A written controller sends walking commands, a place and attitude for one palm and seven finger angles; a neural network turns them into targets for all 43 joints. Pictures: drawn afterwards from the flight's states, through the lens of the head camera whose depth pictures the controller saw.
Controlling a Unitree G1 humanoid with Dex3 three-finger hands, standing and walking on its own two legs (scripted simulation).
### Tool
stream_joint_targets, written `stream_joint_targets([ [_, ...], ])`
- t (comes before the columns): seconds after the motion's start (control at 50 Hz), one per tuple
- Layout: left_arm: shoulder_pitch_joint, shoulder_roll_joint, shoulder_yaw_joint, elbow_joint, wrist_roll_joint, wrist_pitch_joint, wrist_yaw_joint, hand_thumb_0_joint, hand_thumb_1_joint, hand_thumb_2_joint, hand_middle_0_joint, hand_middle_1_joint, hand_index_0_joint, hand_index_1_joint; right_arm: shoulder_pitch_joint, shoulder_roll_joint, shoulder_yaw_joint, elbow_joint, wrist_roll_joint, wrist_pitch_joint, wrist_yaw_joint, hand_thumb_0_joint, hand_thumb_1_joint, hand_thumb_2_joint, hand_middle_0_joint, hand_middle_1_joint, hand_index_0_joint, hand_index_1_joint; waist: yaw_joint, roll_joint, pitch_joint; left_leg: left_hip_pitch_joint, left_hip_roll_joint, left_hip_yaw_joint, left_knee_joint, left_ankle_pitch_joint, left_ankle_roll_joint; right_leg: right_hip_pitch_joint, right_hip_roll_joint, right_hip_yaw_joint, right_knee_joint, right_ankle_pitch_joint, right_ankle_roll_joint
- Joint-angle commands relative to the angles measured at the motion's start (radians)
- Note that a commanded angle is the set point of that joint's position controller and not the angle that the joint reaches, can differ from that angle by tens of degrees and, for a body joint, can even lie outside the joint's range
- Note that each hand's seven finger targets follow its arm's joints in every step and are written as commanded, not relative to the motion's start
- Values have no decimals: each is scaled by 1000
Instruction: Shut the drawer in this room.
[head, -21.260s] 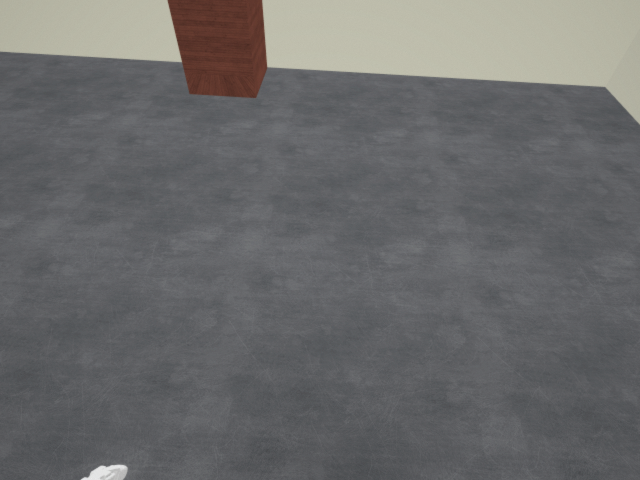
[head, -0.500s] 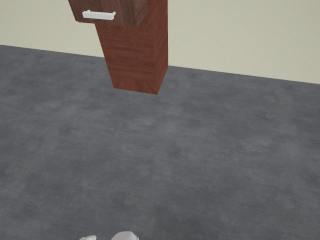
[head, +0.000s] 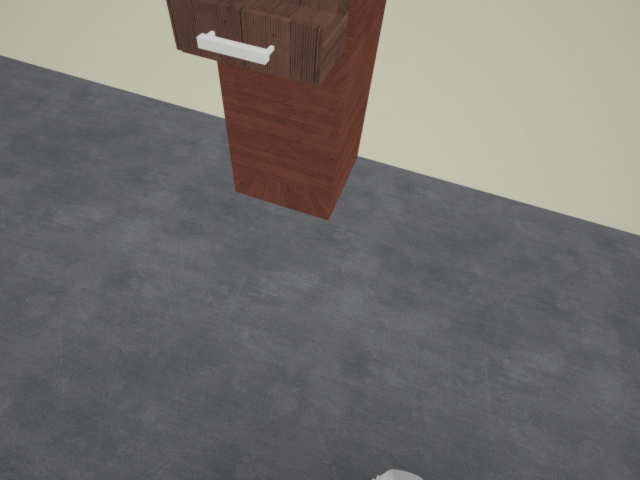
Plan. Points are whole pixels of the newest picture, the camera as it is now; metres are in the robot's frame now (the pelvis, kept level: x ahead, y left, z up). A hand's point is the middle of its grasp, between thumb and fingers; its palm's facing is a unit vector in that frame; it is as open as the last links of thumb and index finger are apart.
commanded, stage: stand and wait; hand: left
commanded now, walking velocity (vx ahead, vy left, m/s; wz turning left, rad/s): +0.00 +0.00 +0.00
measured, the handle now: (237, 45) +0.98 +0.29 +0.03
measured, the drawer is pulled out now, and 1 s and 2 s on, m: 0.22 0.22 0.22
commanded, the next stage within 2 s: turn or walk to find it in 0.18 s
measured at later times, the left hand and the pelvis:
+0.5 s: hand out of the picture +0.11 +0.16 -0.17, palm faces +0.14 -0.97 -0.22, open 7.3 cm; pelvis +0.06 -0.03 +0.00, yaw +6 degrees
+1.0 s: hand out of the picture +0.04 +0.14 -0.17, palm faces +0.14 -0.97 -0.19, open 7.4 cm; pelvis +0.07 -0.02 +0.00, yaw +7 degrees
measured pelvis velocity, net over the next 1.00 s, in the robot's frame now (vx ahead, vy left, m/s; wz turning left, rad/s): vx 0.07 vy -0.02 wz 0.12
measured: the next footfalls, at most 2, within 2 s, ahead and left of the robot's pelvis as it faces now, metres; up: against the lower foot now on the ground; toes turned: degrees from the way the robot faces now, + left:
right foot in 0.22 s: +0.15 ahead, -0.15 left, +0.00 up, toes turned -7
left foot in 0.56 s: +0.07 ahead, +0.11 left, +0.00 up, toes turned +11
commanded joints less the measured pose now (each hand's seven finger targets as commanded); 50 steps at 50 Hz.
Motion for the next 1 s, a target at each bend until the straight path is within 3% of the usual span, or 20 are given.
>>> stream_joint_targets([
  [0.0,115,-5,5,-23,3,13,10,0,900,900,-200,-300,-200,-300,109,-107,-6,11,-11,2,4,0,-900,-900,200,300,200,300,1,159,-111,51,225,-110,-213,662,74,37,-15,13,-88,111,21],
  [0.12,8,16,-8,-65,3,18,15,0,900,900,-200,-300,-200,-300,120,-121,-11,40,-17,28,1,0,-900,-900,200,300,200,300,-19,184,-46,36,222,-137,-184,472,73,148,11,-19,-415,129,15],
  [0.18,62,56,-6,-45,4,1,17,0,900,900,-200,-300,-200,-300,128,-97,-5,59,-12,40,2,0,-900,-900,200,300,200,300,13,88,-49,-1,152,-127,-74,249,-4,296,-5,-8,-681,339,12],
  [0.22,38,157,2,-52,2,-12,23,0,900,900,-200,-300,-200,-300,173,-47,4,53,-2,52,15,0,-900,-900,200,300,200,300,-24,-89,-33,-113,39,-84,8,-108,-75,344,-212,149,-723,604,-70],
  [0.24,36,191,19,-61,-3,-18,22,0,900,900,-200,-300,-200,-300,180,-45,4,52,-5,70,13,0,-900,-900,200,300,200,300,-18,-224,-79,-89,11,-79,112,-244,-92,319,-275,203,-780,610,-144],
  [0.26,37,191,21,-70,-5,-17,22,0,900,900,-200,-300,-200,-300,146,-71,-3,41,-5,83,13,0,-900,-900,200,300,200,300,3,-248,-73,-69,15,-106,235,-332,-89,250,-294,226,-832,569,-183],
  [0.32,-31,164,35,-108,2,-3,33,0,900,900,-200,-300,-200,-300,144,-59,-14,41,1,93,18,0,-900,-900,200,300,200,300,-15,-101,-79,-138,15,-153,431,-295,-82,267,-278,135,-802,552,-213],
  [0.36,-51,171,42,-134,6,2,34,0,900,900,-200,-300,-200,-300,148,-56,-18,27,0,104,24,0,-900,-900,200,300,200,300,-22,-88,-90,-142,14,-150,455,-279,-90,251,-261,68,-795,499,-194],
  [0.46,-52,174,46,-131,11,9,32,0,900,900,-200,-300,-200,-300,164,-39,-13,10,-4,97,25,0,-900,-900,200,300,200,300,-28,-128,-114,-61,-1,-110,196,-193,-96,234,-220,44,-767,365,-168],
  [0.5,-71,161,42,-125,1,16,30,0,900,900,-200,-300,-200,-300,227,-41,-9,34,-7,84,23,0,-900,-900,200,300,200,300,-60,-100,-131,89,-8,-94,-41,-13,-95,174,-173,5,-691,262,-110],
  [0.52,-55,130,32,-125,-6,21,26,0,900,900,-200,-300,-200,-300,232,-72,-13,40,-7,76,23,0,-900,-900,200,300,200,300,-57,19,-134,166,37,-157,-123,24,-83,94,-121,-20,-608,170,-68],
  [0.54,-37,76,23,-142,-11,27,20,0,900,900,-200,-300,-200,-300,227,-137,-22,24,-18,67,20,0,-900,-900,200,300,200,300,-51,224,-108,113,202,-360,-213,64,-25,32,-30,-73,-514,54,-13],
  [0.56,-51,56,18,-153,-9,29,17,0,900,900,-200,-300,-200,-300,186,-189,-28,1,-21,74,14,0,-900,-900,200,300,200,300,-45,280,-60,-2,293,-450,-277,51,47,55,11,-72,-445,-38,5],
  [0.58,-83,61,16,-141,-2,41,19,0,900,900,-200,-300,-200,-300,144,-171,-22,4,-23,67,4,0,-900,-900,200,300,200,300,-54,333,-26,-37,285,-459,-327,48,75,55,8,-35,-351,-79,4],
  [0.66,-21,47,3,-81,-3,29,8,0,900,900,-200,-300,-200,-300,95,-139,-5,21,-17,53,-12,0,-900,-900,200,300,200,300,-24,205,-73,119,211,-289,-212,439,78,51,11,11,-337,-26,-3],
  [0.72,-4,48,-8,-58,-7,21,11,0,900,900,-200,-300,-200,-300,114,-144,-10,45,-11,54,-12,0,-900,-900,200,300,200,300,-32,166,-89,184,184,-242,-161,527,59,112,24,-7,-522,42,3],
  [0.76,56,58,-12,-29,-4,12,16,0,900,900,-200,-300,-200,-300,116,-135,-9,50,-4,55,-12,0,-900,-900,200,300,200,300,-20,119,-107,157,136,-217,-104,420,10,225,16,4,-713,248,0],
  [0.78,65,84,-13,-20,-2,5,21,0,900,900,-200,-300,-200,-300,126,-113,-5,51,1,55,-8,0,-900,-900,200,300,200,300,-30,58,-104,104,97,-194,-84,307,-25,280,-25,61,-736,384,-18],
  [0.84,20,109,-11,-21,-4,1,22,0,900,900,-200,-300,-200,-300,121,-93,2,57,-3,69,0,0,-900,-900,200,300,200,300,-47,-64,-31,77,54,-172,-122,77,-64,204,-64,101,-741,342,-55],
  [0.98,44,83,-19,-19,-9,-2,26,0,900,900,-200,-300,-200,-300,149,-89,18,86,-5,59,0,0,-900,-900,200,300,200,300,-40,6,-48,111,67,-174,-160,118,-57,219,-32,85,-759,310,-51],
])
